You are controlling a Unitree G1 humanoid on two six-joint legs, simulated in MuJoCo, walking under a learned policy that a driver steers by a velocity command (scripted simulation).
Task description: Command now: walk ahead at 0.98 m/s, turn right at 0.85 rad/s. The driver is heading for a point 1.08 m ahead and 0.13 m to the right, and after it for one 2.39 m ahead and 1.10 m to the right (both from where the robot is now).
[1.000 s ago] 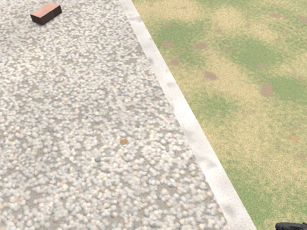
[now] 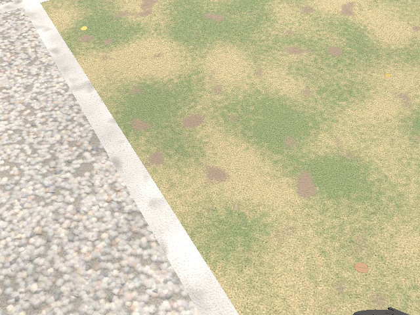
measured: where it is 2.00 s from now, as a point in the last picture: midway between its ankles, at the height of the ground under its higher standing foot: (328, 183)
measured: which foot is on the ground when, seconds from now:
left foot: up 0.00-0.18, down 0.20-0.62, up 0.64-0.96, down 0.98-1.00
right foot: down 0.00-0.20, up 0.22-0.60, down 0.62-0.98, up 1.00-1.00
